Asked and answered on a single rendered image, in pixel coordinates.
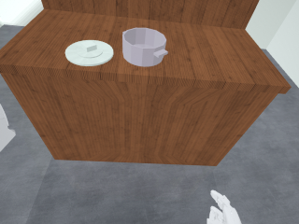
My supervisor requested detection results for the lid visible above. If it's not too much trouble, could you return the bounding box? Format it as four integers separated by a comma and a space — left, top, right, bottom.
65, 40, 114, 66

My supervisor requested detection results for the left robot hand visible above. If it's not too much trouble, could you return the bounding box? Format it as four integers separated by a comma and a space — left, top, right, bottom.
0, 104, 16, 152

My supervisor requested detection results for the right robot hand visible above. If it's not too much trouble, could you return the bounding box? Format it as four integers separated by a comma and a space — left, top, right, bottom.
206, 190, 242, 224

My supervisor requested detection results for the pot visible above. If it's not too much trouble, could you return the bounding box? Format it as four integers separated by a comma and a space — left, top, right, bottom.
122, 27, 168, 67

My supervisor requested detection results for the knob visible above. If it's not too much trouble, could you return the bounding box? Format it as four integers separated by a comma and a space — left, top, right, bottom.
80, 40, 97, 52

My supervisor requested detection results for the table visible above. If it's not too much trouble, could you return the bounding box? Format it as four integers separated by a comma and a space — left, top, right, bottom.
0, 0, 292, 166

